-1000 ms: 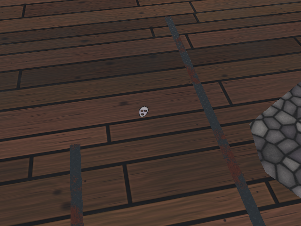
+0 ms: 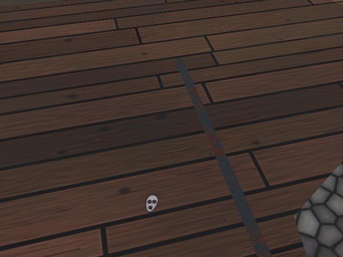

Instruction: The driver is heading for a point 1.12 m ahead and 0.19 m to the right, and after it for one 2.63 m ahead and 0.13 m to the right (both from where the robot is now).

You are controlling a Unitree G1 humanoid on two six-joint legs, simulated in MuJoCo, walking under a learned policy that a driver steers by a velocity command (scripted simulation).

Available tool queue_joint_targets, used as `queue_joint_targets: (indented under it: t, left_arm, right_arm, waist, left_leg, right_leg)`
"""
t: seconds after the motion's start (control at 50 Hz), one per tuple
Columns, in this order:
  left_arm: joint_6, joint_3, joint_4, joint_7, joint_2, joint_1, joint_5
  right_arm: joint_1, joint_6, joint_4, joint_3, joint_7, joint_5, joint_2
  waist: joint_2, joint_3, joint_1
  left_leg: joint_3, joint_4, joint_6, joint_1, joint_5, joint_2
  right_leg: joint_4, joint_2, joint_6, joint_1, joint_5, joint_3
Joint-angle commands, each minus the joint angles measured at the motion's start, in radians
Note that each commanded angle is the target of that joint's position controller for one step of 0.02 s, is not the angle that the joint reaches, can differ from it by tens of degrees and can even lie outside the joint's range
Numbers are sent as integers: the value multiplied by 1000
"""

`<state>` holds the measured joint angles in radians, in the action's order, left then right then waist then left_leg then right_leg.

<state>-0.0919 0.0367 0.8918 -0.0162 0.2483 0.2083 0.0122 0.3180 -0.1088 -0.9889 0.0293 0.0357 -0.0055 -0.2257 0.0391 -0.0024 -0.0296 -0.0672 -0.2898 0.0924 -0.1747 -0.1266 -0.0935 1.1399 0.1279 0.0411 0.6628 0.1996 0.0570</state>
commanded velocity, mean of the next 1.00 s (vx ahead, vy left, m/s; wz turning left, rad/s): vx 0.50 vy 0.00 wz -0.02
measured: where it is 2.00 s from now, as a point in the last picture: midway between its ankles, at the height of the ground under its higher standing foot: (198, 143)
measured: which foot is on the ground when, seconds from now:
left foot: down 0.00-0.32, up 0.34-0.84, down 0.86-1.00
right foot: up 0.00-0.28, down 0.30-0.88, up 0.90-1.00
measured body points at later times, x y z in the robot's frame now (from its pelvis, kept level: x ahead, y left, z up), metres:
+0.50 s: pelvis +0.28 -0.08 +0.00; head +0.29 -0.10 +0.45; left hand +0.33 +0.18 -0.12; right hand +0.37 -0.35 -0.14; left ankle +0.29 +0.08 -0.66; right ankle +0.30 -0.16 -0.74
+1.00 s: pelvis +0.55 -0.01 -0.01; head +0.58 +0.00 +0.44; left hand +0.59 +0.25 -0.16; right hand +0.66 -0.28 -0.12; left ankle +0.61 +0.07 -0.74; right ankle +0.47 -0.17 -0.65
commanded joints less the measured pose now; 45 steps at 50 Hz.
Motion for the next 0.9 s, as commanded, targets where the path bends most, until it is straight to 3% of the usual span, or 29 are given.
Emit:
queue_joint_targets:
  t: [0.02,0.1,0.2,0.24,0.26,0.28,0.3,0.32,0.34,0.36,0.38,0.4,0.42,0.46,0.52,0.64,0.74,0.8,0.82,0.84,0.86,0.88,0.9]
  left_arm:
    - [3,14,-42,-7,47,35,-13]
    - [-9,7,-85,6,29,-128,-3]
    - [-18,3,-134,36,43,-250,10]
    - [-27,10,-140,46,65,-226,10]
    - [-31,19,-129,48,84,-172,9]
    - [-33,41,-91,45,119,-45,7]
    - [-35,68,-39,37,191,159,1]
    - [-27,97,-12,35,307,295,-15]
    - [-26,75,-8,39,230,310,-12]
    - [-28,54,-23,39,167,217,-7]
    - [-26,41,-48,39,130,117,-5]
    - [-24,30,-59,44,98,48,-8]
    - [-26,22,-59,49,74,18,-14]
    - [-31,23,-36,53,72,35,-17]
    - [-32,33,-3,40,110,92,-18]
    - [-17,34,35,15,128,178,-6]
    - [2,41,82,7,136,247,3]
    - [16,51,86,1,153,224,6]
    - [20,53,82,1,163,203,5]
    - [26,49,77,1,154,182,2]
    - [26,36,59,2,127,176,-9]
    - [8,0,50,15,8,297,-11]
    - [-19,-1,70,20,18,294,6]
  right_arm:
    - [-40,-18,55,21,-20,1,-132]
    - [41,-5,38,25,-35,17,-160]
    - [114,17,4,32,-38,27,-170]
    - [105,27,3,38,-40,27,-182]
    - [85,33,7,40,-41,27,-189]
    - [67,38,13,34,-40,22,-177]
    - [57,38,33,18,-40,8,-138]
    - [159,16,52,-18,-30,4,-22]
    - [161,-12,36,-13,-25,20,-57]
    - [68,-26,62,13,-21,47,-155]
    - [1,-28,80,15,-25,49,-163]
    - [-33,-22,85,19,-31,35,-149]
    - [-25,-7,84,25,-36,25,-135]
    - [11,19,72,22,-38,21,-89]
    - [-61,30,102,29,-43,13,-91]
    - [-282,20,167,22,-29,16,-64]
    - [-405,9,216,16,-4,26,-69]
    - [-376,-1,222,25,10,27,-96]
    - [-314,-4,207,37,9,26,-118]
    - [-175,-4,164,58,4,24,-153]
    - [16,-2,112,83,-4,18,-213]
    - [151,3,88,109,-11,-2,-314]
    - [152,5,89,85,-11,4,-245]
  waist:
    - [-75,-54,47]
    - [-76,-53,-12]
    - [-91,-81,-48]
    - [-104,-67,-22]
    - [-115,-38,15]
    - [-107,34,81]
    - [-54,179,158]
    - [195,326,143]
    - [222,391,149]
    - [150,240,130]
    - [78,155,99]
    - [21,88,71]
    - [32,55,38]
    - [42,35,11]
    - [16,-4,12]
    - [20,-50,72]
    - [21,-97,101]
    - [38,-68,62]
    - [54,-25,25]
    - [49,54,-47]
    - [5,185,-118]
    - [-227,344,-93]
    - [-277,418,-99]
  left_leg:
    - [208,207,171,-107,70,279]
    - [160,190,127,-17,85,264]
    - [179,118,113,145,59,327]
    - [193,63,97,189,109,351]
    - [183,1,83,191,225,345]
    - [143,-151,61,172,390,298]
    - [87,-422,25,30,360,236]
    - [11,-834,-56,-396,-17,67]
    - [166,-999,-46,-544,-420,44]
    - [186,-1060,-23,-629,-363,108]
    - [156,-1029,-16,-610,-263,166]
    - [139,-963,-22,-570,-191,200]
    - [142,-902,-26,-508,-142,230]
    - [125,-858,-39,-445,-96,235]
    - [121,-744,-62,-529,8,241]
    - [82,-396,-72,-527,240,204]
    - [80,-269,-46,-558,183,184]
    - [57,-228,-10,-460,77,155]
    - [29,-221,5,-348,53,122]
    - [-1,-207,29,-159,59,84]
    - [88,-242,76,144,86,164]
    - [539,-191,235,567,-55,438]
    - [806,-33,259,599,-135,510]
  right_leg:
    - [-140,42,-28,20,-161,1]
    - [-431,-3,-36,-11,-307,-37]
    - [-583,-32,-17,-8,-217,-43]
    - [-624,-49,11,-66,-136,-52]
    - [-645,-73,28,-153,-107,-73]
    - [-667,-107,53,-321,-100,-100]
    - [-639,-22,108,-616,-125,-5]
    - [-696,230,265,-1026,-17,428]
    - [-835,284,302,-1071,66,688]
    - [-843,251,243,-948,71,550]
    - [-860,211,209,-800,-2,400]
    - [-900,166,191,-666,-72,299]
    - [-936,126,172,-578,-114,223]
    - [-980,92,177,-500,-194,147]
    - [-1006,89,190,-516,-313,85]
    - [-1035,63,154,-565,-260,6]
    - [-986,121,149,-716,-257,13]
    - [-904,143,127,-768,-406,11]
    - [-833,132,115,-763,-567,-2]
    - [-675,87,93,-727,-703,-38]
    - [-422,32,60,-561,-597,-75]
    - [3,-137,-16,-128,-136,-106]
    - [178,-187,-6,10,365,66]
